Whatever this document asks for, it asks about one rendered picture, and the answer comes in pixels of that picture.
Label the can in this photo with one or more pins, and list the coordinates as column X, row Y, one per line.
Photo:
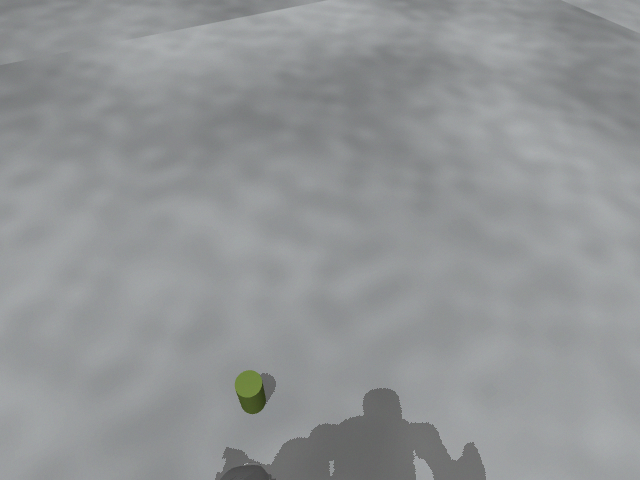
column 250, row 391

